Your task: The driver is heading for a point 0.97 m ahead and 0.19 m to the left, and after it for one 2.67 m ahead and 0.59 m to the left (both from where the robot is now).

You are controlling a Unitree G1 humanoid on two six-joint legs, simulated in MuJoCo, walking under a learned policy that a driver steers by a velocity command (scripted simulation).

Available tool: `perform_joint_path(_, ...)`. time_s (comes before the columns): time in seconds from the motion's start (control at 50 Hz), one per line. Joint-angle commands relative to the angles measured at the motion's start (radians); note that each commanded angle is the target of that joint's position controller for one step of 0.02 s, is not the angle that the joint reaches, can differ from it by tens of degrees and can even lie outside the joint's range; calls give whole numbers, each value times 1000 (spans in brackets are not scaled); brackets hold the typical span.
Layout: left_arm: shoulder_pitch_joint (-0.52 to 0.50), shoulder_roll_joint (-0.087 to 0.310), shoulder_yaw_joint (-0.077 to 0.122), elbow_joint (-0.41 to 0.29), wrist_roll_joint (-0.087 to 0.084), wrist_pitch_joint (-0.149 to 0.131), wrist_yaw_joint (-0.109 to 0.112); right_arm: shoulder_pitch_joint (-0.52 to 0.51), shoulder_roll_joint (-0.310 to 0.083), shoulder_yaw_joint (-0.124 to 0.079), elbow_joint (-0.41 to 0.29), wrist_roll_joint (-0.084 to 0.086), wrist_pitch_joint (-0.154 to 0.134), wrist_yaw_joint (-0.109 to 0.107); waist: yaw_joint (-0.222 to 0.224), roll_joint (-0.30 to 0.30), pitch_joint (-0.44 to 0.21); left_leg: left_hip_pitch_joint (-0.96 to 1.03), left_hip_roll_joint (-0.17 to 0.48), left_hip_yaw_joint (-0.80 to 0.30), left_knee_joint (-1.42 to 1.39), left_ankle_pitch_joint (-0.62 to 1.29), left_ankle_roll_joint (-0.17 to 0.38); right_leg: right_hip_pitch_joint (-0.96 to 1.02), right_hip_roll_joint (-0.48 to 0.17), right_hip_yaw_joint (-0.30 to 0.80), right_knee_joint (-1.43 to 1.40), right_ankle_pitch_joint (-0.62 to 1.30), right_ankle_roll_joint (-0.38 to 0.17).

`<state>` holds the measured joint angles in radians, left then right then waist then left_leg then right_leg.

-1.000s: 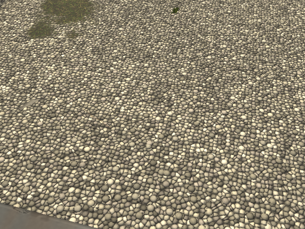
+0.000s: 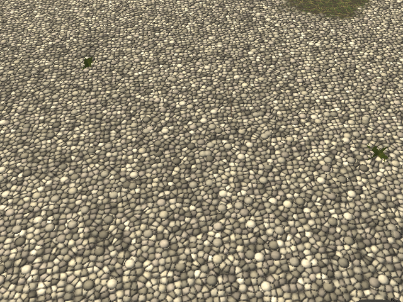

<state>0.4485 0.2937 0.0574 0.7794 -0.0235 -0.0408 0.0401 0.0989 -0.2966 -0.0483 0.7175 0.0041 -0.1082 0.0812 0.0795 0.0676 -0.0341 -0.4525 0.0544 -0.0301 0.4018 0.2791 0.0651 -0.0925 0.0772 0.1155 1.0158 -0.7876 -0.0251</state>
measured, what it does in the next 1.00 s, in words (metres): goes down, turning left: right foot, then left foot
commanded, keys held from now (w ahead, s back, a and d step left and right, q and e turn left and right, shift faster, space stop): w+q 0.60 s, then w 0.18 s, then w+e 0.22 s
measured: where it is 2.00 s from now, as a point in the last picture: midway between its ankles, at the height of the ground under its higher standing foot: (164, 172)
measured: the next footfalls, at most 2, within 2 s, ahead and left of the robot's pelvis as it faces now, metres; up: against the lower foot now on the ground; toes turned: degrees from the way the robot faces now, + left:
right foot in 0.44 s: +0.46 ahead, -0.01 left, +0.00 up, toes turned +21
left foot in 0.92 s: +0.57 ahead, +0.35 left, +0.00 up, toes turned +25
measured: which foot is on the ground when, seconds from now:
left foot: down 0.00-0.44, up 0.46-0.90, down 0.92-1.00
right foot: down 0.00-0.00, up 0.02-0.42, down 0.44-0.92, up 0.94-1.00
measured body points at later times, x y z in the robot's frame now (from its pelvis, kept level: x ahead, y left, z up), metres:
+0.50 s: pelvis +0.30 +0.05 -0.04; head +0.32 +0.06 +0.41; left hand +0.48 +0.34 -0.08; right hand +0.38 -0.22 -0.17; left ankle +0.12 +0.12 -0.72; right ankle +0.42 -0.02 -0.77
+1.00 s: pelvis +0.51 +0.20 -0.04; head +0.54 +0.23 +0.41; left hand +0.40 +0.46 -0.17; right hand +0.80 +0.07 -0.11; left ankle +0.54 +0.33 -0.76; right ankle +0.44 +0.00 -0.70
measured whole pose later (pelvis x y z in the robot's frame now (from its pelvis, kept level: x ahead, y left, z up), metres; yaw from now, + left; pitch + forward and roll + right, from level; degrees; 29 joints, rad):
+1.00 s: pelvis +0.51 +0.20 -0.04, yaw +22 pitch +2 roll -1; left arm 0.38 0.29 0.06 0.89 -0.04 -0.07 -0.01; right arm 0.06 -0.25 -0.03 0.66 -0.01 -0.07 0.02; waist 0.07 -0.01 0.04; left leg -0.44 0.02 0.03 0.57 -0.17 0.02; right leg -0.25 -0.03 0.04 0.95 -0.49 0.00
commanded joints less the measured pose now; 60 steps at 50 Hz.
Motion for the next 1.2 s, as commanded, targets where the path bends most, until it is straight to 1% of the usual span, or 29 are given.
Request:
perform_joint_path(0.02, 65, -10, -7, -17, 37, -44, -37, 438, -170, -46, 124, -6, -3, -4, -149, 197, -188, 820, 124, -121, 271, 411, 110, -588, -23, -32, 768, 59, 0)
perform_joint_path(0.04, 207, 1, -25, -29, 25, -71, -41, 452, -199, -49, 118, 2, 15, -10, -95, 313, -284, 947, 222, -393, 313, 529, 205, -785, -26, 4, 955, -8, 53)
perform_joint_path(0.06, 139, 73, -25, -78, -16, -87, -46, 476, -243, -80, 114, 29, 38, -20, -159, 220, -384, 1011, 328, -638, 125, -42, 323, -919, -51, 13, 914, 107, 70)
perform_joint_path(0.08, -39, 104, -20, -123, -37, -93, -34, 395, -220, -78, 83, 20, 49, -39, -178, 32, -290, 898, 313, -708, -19, -453, 313, -976, -110, -6, 746, 268, 55)
perform_joint_path(0.1, -158, 119, -14, -150, -24, -87, -11, 286, -179, -59, 48, 2, 47, -49, -154, -78, -182, 702, 307, -752, -91, -554, 297, -945, -130, -30, 694, 358, 54)
perform_joint_path(0.14, -211, 131, -1, -166, 19, -85, 3, 175, -144, -36, 16, -20, 6, -57, -79, -57, -43, 372, 265, -679, -84, -290, 278, -790, -180, 46, 422, 470, 34)
perform_joint_path(0.16, -221, 105, 2, -170, 38, -75, 3, 164, -112, -27, 28, -4, 4, -63, -45, -29, 33, 225, 174, -505, -111, -188, 243, -711, -194, 33, 245, 497, 57)
perform_joint_path(0.2, -283, 54, -10, -194, 57, -70, -2, 178, -109, -28, 32, 8, 12, -81, -61, 22, 47, 120, 71, -328, -150, -29, 208, -565, -161, -36, -58, 594, 95)
perform_joint_path(0.26, -357, -2, -23, -194, 41, -70, -25, 249, -121, -39, 63, 22, 35, -104, -98, 28, -15, 147, 11, -225, -131, 58, 157, -391, -69, -78, -353, 819, 110)
perform_joint_path(0.34, -504, 13, -10, -233, 27, -70, -46, 356, -90, -38, 101, 39, 67, -115, -149, 0, 14, 279, 36, -330, -76, -123, 117, -391, -28, -49, -527, 879, 70)
perform_joint_path(0.42, -390, 74, 24, -203, 27, -90, -48, 297, -103, -51, 66, 23, 79, -117, -62, 15, -37, 327, 31, -384, 76, -61, 91, -178, -46, -33, -605, 794, -10)
perform_joint_path(0.44, -255, 106, 39, -178, 38, -91, -40, 252, -85, -44, 38, 15, 75, -108, 10, -12, -135, 222, -13, -348, 242, -71, 66, 69, -126, 21, -569, 793, -59)
perform_joint_path(0.46, -113, 182, 61, -164, 51, -82, -28, 335, -24, -26, 24, 17, 65, -103, 23, -171, -279, -39, -138, -235, 554, -357, 3, 431, -335, 296, -554, 742, -190)
perform_joint_path(0.48, -73, 162, 62, -138, 26, -73, -36, 411, -24, -10, 14, 24, 60, -97, 2, -361, -356, -225, -156, -188, 747, -884, -18, 532, -493, 601, -628, 548, -279)
perform_joint_path(0.5, -122, 93, 48, -151, 17, -68, -32, 356, -110, -34, 22, 33, 64, -95, 5, -249, -214, -309, -80, -179, 832, -828, -25, 412, -473, 575, -668, 366, -243)
perform_joint_path(0.52, -185, 65, 39, -157, 20, -62, -30, 266, -136, -44, 5, 27, 72, -96, 3, -169, -77, -316, -50, -140, 839, -729, -37, 261, -422, 447, -708, 396, -200)
perform_joint_path(0.56, -255, 37, 28, -143, 28, -61, -37, 205, -110, -50, -19, 11, 81, -95, -44, -123, 46, -275, 5, -109, 780, -640, -48, 49, -352, 270, -773, 573, -171)
perform_joint_path(0.68, -243, 87, 44, -68, 27, -82, -55, 150, -25, -25, -58, 8, 84, -83, -76, -129, 52, -217, 50, -84, 570, -471, -67, -71, -316, 46, -884, 743, -198)
perform_joint_path(0.76, -213, 125, 49, -27, 7, -71, -55, 22, -13, -8, -81, 5, 59, -59, -41, -112, 61, -132, 35, -16, 312, -284, -63, -72, -275, -75, -869, 817, -169)
perform_joint_path(0.84, -117, 164, 52, 29, -13, -51, -59, -99, -38, -7, -127, 12, 44, -48, -11, -136, 88, -88, 6, 13, 176, -345, -49, -4, -317, -27, -818, 797, -159)
perform_joint_path(0.88, -111, 184, 53, 46, -18, -39, -56, -64, -67, -18, -121, 13, 34, -47, -49, -154, 75, 2, -19, 30, 108, -396, -29, 20, -334, 0, -754, 846, -140)
perform_joint_path(0.92, -116, 147, 34, 52, -12, -38, -52, 168, -150, -59, -54, 2, 31, -63, -173, -134, -66, 383, -23, 28, 74, -363, 18, -82, -252, -67, -479, 996, -79)
perform_joint_path(0.94, -108, 60, 3, 16, 15, -45, -52, 338, -243, -83, -36, -22, 35, -78, -229, 11, -239, 714, 223, -246, 90, -378, 104, -336, -164, -132, -127, 719, -15)
perform_joint_path(0.96, -16, 2, -16, 13, 2, -59, -49, 364, -269, -84, -27, -21, 43, -75, -193, 230, -358, 850, 385, -613, -38, -537, 211, -574, -57, -71, 124, 194, 16)
perform_joint_path(0.98, -69, 118, 17, 23, -22, -61, -48, 339, -175, -59, -26, -15, 42, -72, -215, 110, -258, 768, 348, -568, -71, -619, 187, -660, -100, 14, 234, 219, 14)
perform_joint_path(1.0, -125, 137, 25, 3, -29, -60, -48, 276, -136, -45, -25, -5, 37, -70, -191, 94, -133, 652, 313, -418, -92, -590, 152, -698, -140, -6, 233, 306, 3)
perform_joint_path(1.06, -135, 93, 30, 12, -9, -30, -38, 131, -58, -26, -21, -15, 17, -62, -103, 75, -6, 395, 220, -187, -194, -411, 114, -577, -213, -15, 145, 492, 12)
perform_joint_path(1.1, -131, 50, 25, 13, -11, -9, -40, 117, -52, -31, -1, -17, 0, -63, -80, 44, 17, 350, 214, -100, -235, -299, 122, -558, -214, -16, 129, 542, 20)
perform_joint_path(1.2, -233, 29, 19, -30, -2, 4, -52, 132, -86, -46, 47, -22, -2, -81, -86, -3, 76, 362, 200, 74, -274, -194, 111, -612, -206, -14, -89, 749, 34)
Velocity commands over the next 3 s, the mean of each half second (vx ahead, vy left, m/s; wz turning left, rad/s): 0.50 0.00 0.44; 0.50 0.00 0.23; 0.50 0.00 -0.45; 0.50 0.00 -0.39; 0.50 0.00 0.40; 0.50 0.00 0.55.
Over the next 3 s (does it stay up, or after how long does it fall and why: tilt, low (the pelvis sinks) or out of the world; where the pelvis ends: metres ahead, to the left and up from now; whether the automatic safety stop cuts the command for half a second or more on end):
stays up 1.58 0.37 -0.05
